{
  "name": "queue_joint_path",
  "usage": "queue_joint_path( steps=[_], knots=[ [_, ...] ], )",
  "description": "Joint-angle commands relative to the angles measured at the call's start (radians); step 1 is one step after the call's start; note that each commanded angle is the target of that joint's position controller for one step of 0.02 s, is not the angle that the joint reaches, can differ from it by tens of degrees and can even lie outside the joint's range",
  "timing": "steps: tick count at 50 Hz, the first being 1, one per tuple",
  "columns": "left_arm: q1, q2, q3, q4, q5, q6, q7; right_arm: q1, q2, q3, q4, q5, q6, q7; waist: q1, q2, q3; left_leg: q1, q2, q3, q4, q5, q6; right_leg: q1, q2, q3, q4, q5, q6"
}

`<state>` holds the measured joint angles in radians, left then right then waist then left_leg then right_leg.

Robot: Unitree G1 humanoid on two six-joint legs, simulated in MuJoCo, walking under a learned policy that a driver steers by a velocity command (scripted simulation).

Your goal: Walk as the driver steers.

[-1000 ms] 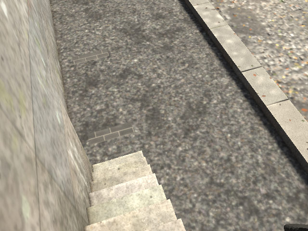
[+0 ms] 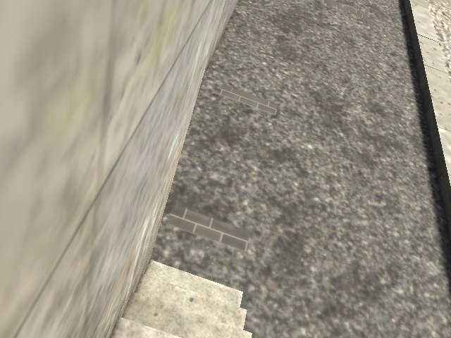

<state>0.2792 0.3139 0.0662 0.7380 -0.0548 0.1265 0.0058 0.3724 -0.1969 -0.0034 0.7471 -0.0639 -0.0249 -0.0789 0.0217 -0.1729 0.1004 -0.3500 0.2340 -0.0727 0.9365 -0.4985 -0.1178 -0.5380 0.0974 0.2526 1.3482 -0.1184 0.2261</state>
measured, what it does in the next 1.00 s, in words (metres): goes down: right foot 0.22 m lower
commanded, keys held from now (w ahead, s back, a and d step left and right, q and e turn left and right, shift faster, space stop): e+shift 0.12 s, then w+e+shift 0.28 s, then w+q+shift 0.50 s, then q+shift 0.10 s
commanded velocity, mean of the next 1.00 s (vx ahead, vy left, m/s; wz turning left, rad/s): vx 0.69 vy -0.01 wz -0.12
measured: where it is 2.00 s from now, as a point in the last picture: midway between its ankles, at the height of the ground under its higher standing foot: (184, 319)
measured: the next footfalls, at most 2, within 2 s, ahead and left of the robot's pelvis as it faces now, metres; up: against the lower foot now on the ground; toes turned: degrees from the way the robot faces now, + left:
right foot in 0.26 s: +0.15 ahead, -0.29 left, -0.22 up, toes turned -6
left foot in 1.10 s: +0.64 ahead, -0.03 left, -0.61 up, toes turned +0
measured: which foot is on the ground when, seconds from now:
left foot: down 0.00-0.24, up 0.26-1.00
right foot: up 0.00-0.24, down 0.26-1.00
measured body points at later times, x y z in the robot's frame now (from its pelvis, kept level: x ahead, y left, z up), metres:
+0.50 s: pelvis +0.14 -0.19 -0.22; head +0.13 -0.26 +0.23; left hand +0.14 +0.05 -0.33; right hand +0.24 -0.46 -0.35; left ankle +0.32 -0.07 -0.75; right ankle +0.11 -0.29 -0.91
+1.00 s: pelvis +0.44 -0.16 -0.37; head +0.43 -0.13 +0.08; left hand +0.50 +0.11 -0.51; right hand +0.45 -0.50 -0.46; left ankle +0.59 -0.04 -1.08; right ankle +0.16 -0.30 -0.83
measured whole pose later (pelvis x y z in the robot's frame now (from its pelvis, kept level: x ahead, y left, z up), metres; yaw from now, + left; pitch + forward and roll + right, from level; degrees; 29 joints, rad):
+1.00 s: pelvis +0.44 -0.16 -0.37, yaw -4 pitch -2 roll -5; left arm 0.36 0.29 0.04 0.85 0.03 -0.09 0.03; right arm 0.41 -0.40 -0.10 0.82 0.02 -0.01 0.07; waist 0.03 0.01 -0.02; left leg -0.55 0.03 -0.19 0.68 0.53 0.05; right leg -0.09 0.02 0.00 1.63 -0.82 0.05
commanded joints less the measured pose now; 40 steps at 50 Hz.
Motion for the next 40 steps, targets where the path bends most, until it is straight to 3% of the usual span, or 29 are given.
queue_joint_path(
  steps=[1,4,5,6,7,8,9,10,11,12,13,14,15,16,17,18,19,20,21,23,24,25,28,31,34,35,37,39,40],
  knots=[
    [-0.070,0.087,0.035,-0.111,0.016,-0.031,0.020,0.060,-0.291,-0.081,-0.092,0.012,-0.034,-0.033,-0.072,0.477,-0.062,-0.072,0.179,0.021,-0.149,0.387,0.153,-0.030,-0.094,-0.016,-0.129,0.298,-0.028],
    [-0.143,0.051,0.018,-0.138,0.031,-0.025,0.015,0.102,-0.258,-0.077,-0.115,0.043,-0.010,-0.013,-0.118,0.532,-0.024,-0.032,0.244,-0.023,-0.082,0.275,0.163,-0.240,-0.119,-0.057,-0.101,0.145,-0.071],
    [-0.182,0.066,0.017,-0.132,0.037,-0.017,0.021,0.084,-0.227,-0.070,-0.101,0.058,0.003,-0.011,-0.138,0.492,0.016,-0.070,0.246,-0.004,-0.096,0.263,0.166,-0.254,-0.101,-0.085,-0.124,0.062,-0.089],
    [-0.202,0.073,0.026,-0.154,0.021,-0.027,0.038,0.034,-0.208,-0.063,-0.111,0.055,-0.004,0.000,-0.127,0.518,0.013,-0.124,0.255,0.004,-0.025,0.081,0.168,-0.286,-0.112,-0.109,-0.160,0.058,-0.107],
    [0.033,0.055,0.029,-0.036,0.019,-0.045,0.024,0.002,-0.188,-0.062,-0.059,0.106,0.020,0.031,-0.018,0.468,-0.098,-0.213,0.157,0.141,0.117,-0.241,0.117,-0.038,-0.112,-0.191,-0.370,0.135,-0.141],
    [0.041,0.031,0.024,0.010,-0.030,-0.048,-0.007,-0.051,-0.198,-0.055,-0.088,0.089,0.041,0.027,-0.018,0.346,-0.096,-0.267,0.157,0.260,0.165,-0.310,0.059,0.142,-0.128,-0.245,-0.767,0.502,-0.168],
    [0.118,0.035,0.044,0.049,-0.032,-0.062,-0.008,-0.041,-0.259,-0.075,-0.070,0.068,0.045,0.017,0.036,0.331,-0.137,-0.419,0.154,0.280,0.202,-0.325,0.082,0.452,-0.031,-0.381,-0.634,0.464,-0.159],
    [0.266,0.025,0.047,0.113,-0.033,-0.060,-0.006,-0.159,-0.220,-0.049,-0.086,0.085,0.069,0.010,0.160,0.315,-0.098,-0.433,0.134,0.366,0.198,-0.418,0.033,0.379,-0.005,-0.344,-0.727,0.345,-0.166],
    [0.391,0.081,0.074,0.156,0.014,-0.078,-0.044,-0.180,-0.276,-0.072,-0.036,0.079,0.076,-0.005,0.246,0.209,-0.128,-0.397,0.084,0.376,0.468,-0.423,0.038,0.546,-0.014,-0.383,-0.720,0.138,-0.186],
    [0.429,0.111,0.082,0.182,0.049,-0.090,-0.075,-0.210,-0.258,-0.068,-0.003,0.066,0.088,-0.025,0.295,0.103,-0.067,-0.388,0.048,0.340,0.735,-0.440,0.047,0.534,-0.066,-0.340,-0.905,0.192,-0.202],
    [0.401,0.114,0.056,0.185,0.074,-0.110,-0.096,-0.206,-0.203,-0.063,0.027,0.060,0.085,-0.045,0.266,0.018,0.025,-0.485,-0.006,0.240,1.044,-0.454,0.077,0.479,-0.069,-0.230,-0.852,0.093,-0.216],
    [0.346,0.248,0.041,0.158,0.072,-0.144,-0.107,-0.219,-0.105,-0.053,-0.063,0.037,0.065,-0.040,0.167,-0.291,0.019,-0.729,-0.096,0.139,1.398,-0.489,0.043,0.481,-0.113,-0.050,-0.568,0.696,-0.129],
    [0.350,0.300,0.036,0.205,-0.017,-0.176,-0.095,0.028,-0.065,-0.063,-0.100,0.072,0.008,-0.024,0.000,-0.665,-0.118,-0.810,-0.140,0.053,1.436,-0.524,0.071,0.579,-0.035,0.183,-0.601,0.857,-0.106],
    [0.424,0.342,0.070,0.215,-0.032,-0.186,-0.077,-0.032,-0.082,-0.070,-0.182,0.116,-0.025,-0.020,0.066,-0.626,-0.204,-0.927,-0.181,-0.012,1.368,-0.444,0.085,0.624,-0.206,0.653,-0.871,0.193,-0.233],
    [0.405,0.292,0.058,0.232,-0.010,-0.186,-0.055,-0.176,-0.091,-0.066,-0.186,0.151,-0.025,-0.025,0.103,-0.378,-0.143,-1.019,-0.179,-0.055,1.289,-0.300,0.115,0.555,-0.290,0.863,-1.025,-0.451,-0.249],
    [0.277,0.229,0.046,0.176,0.009,-0.191,-0.041,-0.268,-0.138,-0.064,-0.187,0.140,-0.009,-0.030,0.105,-0.217,-0.087,-1.042,-0.193,-0.086,1.173,-0.166,0.149,0.493,-0.286,0.884,-1.000,-0.688,-0.237],
    [0.130,0.200,0.026,0.099,0.037,-0.193,-0.016,-0.252,-0.216,-0.085,-0.165,0.126,-0.012,-0.024,0.048,-0.163,-0.182,-0.991,-0.190,-0.191,0.909,0.182,0.160,0.528,-0.293,0.788,-0.811,-0.543,-0.233],
    [0.066,0.186,0.026,0.069,0.028,-0.183,0.000,-0.207,-0.215,-0.092,-0.148,0.098,-0.009,-0.021,0.006,-0.214,-0.267,-0.930,-0.196,-0.214,0.809,0.248,0.150,0.539,-0.272,0.755,-0.757,-0.536,-0.251],
    [0.071,0.123,-0.007,0.068,-0.001,-0.168,0.023,-0.186,-0.170,-0.068,-0.142,0.050,0.008,-0.021,-0.028,-0.172,-0.216,-0.935,-0.213,-0.155,0.740,0.376,0.097,0.478,-0.274,0.645,-0.754,-0.376,-0.240],
    [0.077,0.029,-0.040,0.087,0.024,-0.161,0.044,-0.224,-0.074,-0.025,-0.155,0.035,0.027,-0.007,-0.048,-0.068,-0.145,-0.891,-0.177,-0.085,0.636,0.564,0.076,0.339,-0.256,0.499,-0.665,-0.005,-0.287],
    [0.102,0.017,-0.046,0.090,0.031,-0.170,0.045,-0.230,-0.051,-0.014,-0.159,0.044,0.031,-0.004,-0.047,-0.036,-0.153,-0.873,-0.178,-0.055,0.675,0.585,0.070,0.300,-0.264,0.464,-0.642,0.187,-0.301],
    [0.055,-0.053,-0.074,0.056,0.045,-0.193,0.034,-0.183,-0.074,-0.018,-0.156,0.056,0.012,0.011,-0.077,-0.027,-0.146,-0.789,-0.179,-0.096,0.561,0.708,0.100,0.226,-0.235,0.382,-0.596,0.231,-0.309],
    [0.018,-0.094,-0.112,0.010,0.010,-0.226,0.057,-0.336,-0.023,0.016,-0.252,0.043,-0.009,0.035,-0.032,0.047,-0.040,-0.559,-0.219,-0.005,0.138,1.049,0.121,-0.001,-0.197,0.220,-0.661,0.025,-0.276],
    [-0.011,-0.076,-0.105,0.002,0.020,-0.244,0.060,-0.282,-0.021,0.011,-0.248,0.070,-0.028,0.051,-0.018,0.028,-0.049,-0.429,-0.291,-0.069,0.007,1.181,0.131,0.005,-0.205,0.154,-0.638,-0.030,-0.308],
    [0.056,-0.029,-0.081,0.021,0.017,-0.244,0.032,-0.265,-0.053,-0.010,-0.245,0.047,-0.016,0.068,0.021,0.029,-0.049,-0.475,-0.300,-0.079,-0.089,1.191,0.169,0.170,-0.208,0.105,-0.546,0.035,-0.313],
    [0.056,-0.013,-0.075,0.023,0.034,-0.243,0.029,-0.249,-0.073,-0.018,-0.251,0.040,-0.016,0.088,0.024,0.001,-0.051,-0.519,-0.292,-0.106,-0.083,1.184,0.186,0.226,-0.215,0.107,-0.491,0.052,-0.321],
    [0.096,0.056,-0.053,0.028,0.047,-0.239,0.033,-0.260,-0.112,-0.038,-0.236,0.068,-0.014,0.107,0.051,0.004,-0.021,-0.688,-0.297,-0.145,-0.092,1.113,0.187,0.390,-0.239,0.114,-0.407,0.051,-0.309],
    [0.154,0.061,-0.042,0.031,0.043,-0.253,0.021,-0.266,-0.122,-0.049,-0.215,0.078,-0.032,0.119,0.088,-0.002,-0.010,-0.882,-0.279,-0.221,-0.053,0.930,0.208,0.580,-0.287,0.189,-0.352,0.153,-0.309],
    [0.142,0.080,-0.037,0.025,0.064,-0.253,0.028,-0.308,-0.167,-0.069,-0.217,0.086,-0.027,0.128,0.096,-0.048,0.014,-0.914,-0.279,-0.208,-0.083,0.925,0.205,0.584,-0.289,0.153,-0.343,0.132,-0.303]
  ],
)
